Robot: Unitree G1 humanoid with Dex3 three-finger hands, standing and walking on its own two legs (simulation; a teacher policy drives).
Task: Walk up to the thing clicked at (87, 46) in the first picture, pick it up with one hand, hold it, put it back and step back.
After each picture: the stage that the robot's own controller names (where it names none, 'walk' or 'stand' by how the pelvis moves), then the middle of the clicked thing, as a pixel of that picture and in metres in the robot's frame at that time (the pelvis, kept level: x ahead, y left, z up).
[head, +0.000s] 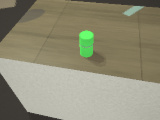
stand; (86, 44) +0.61 +0.01 -0.03
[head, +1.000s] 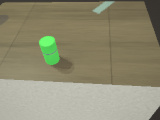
stand; (49, 50) +0.53 +0.19 +0.00
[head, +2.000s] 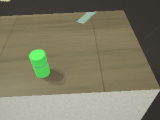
walk; (40, 64) +0.50 +0.22 -0.02
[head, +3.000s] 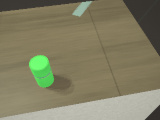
stand; (42, 72) +0.41 +0.17 +0.00
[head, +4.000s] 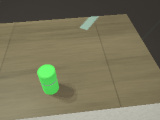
stand; (48, 80) +0.41 +0.17 -0.02
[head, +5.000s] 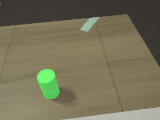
stand; (49, 84) +0.39 +0.17 -0.03
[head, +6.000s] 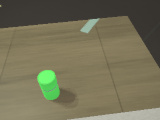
stand; (49, 85) +0.39 +0.17 -0.03
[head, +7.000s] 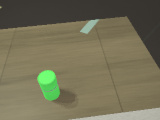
stand; (49, 85) +0.39 +0.17 -0.03
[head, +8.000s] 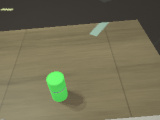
rise first; (57, 87) +0.38 +0.16 -0.02
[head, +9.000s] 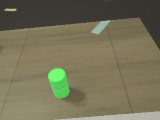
go down; (59, 83) +0.40 +0.15 -0.02
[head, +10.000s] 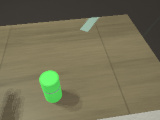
go down; (51, 87) +0.38 +0.14 -0.01
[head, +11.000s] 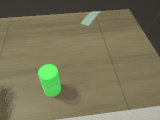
approach; (50, 81) +0.39 +0.14 +0.00
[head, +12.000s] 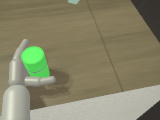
close; (36, 65) +0.41 +0.15 +0.04
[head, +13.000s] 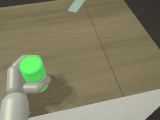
lift; (35, 75) +0.38 +0.16 +0.06
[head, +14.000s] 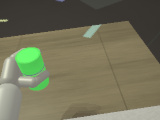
lift; (33, 69) +0.33 +0.17 +0.17
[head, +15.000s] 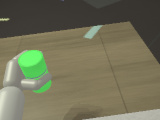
hold; (36, 72) +0.33 +0.16 +0.16
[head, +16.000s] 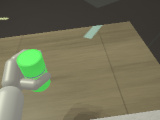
hold; (35, 71) +0.33 +0.16 +0.16
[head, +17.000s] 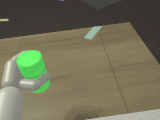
hold; (34, 72) +0.33 +0.17 +0.16
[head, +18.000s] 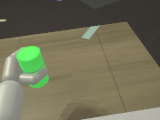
crouch; (34, 67) +0.35 +0.17 +0.16
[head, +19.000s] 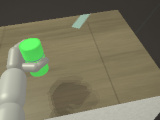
lower; (34, 57) +0.43 +0.16 +0.11
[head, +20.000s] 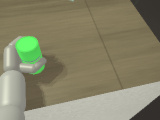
lower; (31, 56) +0.45 +0.16 +0.05
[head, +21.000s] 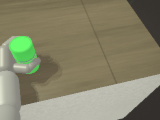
lower; (25, 56) +0.45 +0.17 +0.05
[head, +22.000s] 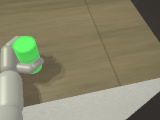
lower; (28, 56) +0.44 +0.16 +0.05
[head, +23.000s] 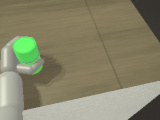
rest; (29, 56) +0.44 +0.16 +0.05
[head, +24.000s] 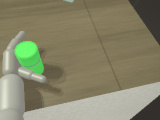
withdraw; (30, 60) +0.43 +0.16 +0.04
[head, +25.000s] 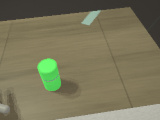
sink last; (50, 75) +0.41 +0.15 +0.02
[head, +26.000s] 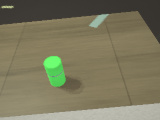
stand; (55, 71) +0.44 +0.17 +0.01
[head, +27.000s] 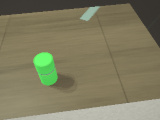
stand; (46, 69) +0.43 +0.16 +0.03
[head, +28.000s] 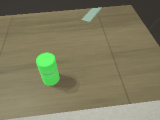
stand; (48, 69) +0.43 +0.15 +0.03
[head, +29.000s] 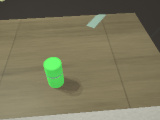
stand; (54, 73) +0.43 +0.15 +0.00
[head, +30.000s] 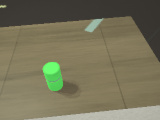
stand; (53, 76) +0.44 +0.16 -0.03
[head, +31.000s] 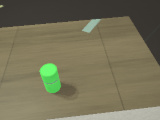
stand; (51, 78) +0.43 +0.17 -0.03
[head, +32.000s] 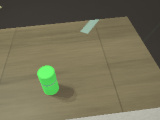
stand; (48, 80) +0.42 +0.17 -0.03
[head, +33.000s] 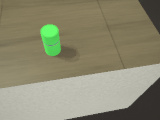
walk; (51, 40) +0.53 +0.14 -0.01
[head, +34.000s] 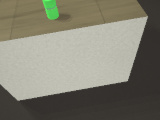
walk; (50, 7) +0.84 +0.23 -0.01
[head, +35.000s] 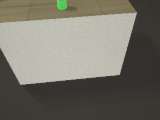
stand; out of the picture +1.09 +0.16 -0.01
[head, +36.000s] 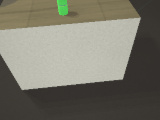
stand; (62, 5) +1.03 +0.16 -0.03
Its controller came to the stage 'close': yes
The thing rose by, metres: 0.19
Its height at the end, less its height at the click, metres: +0.00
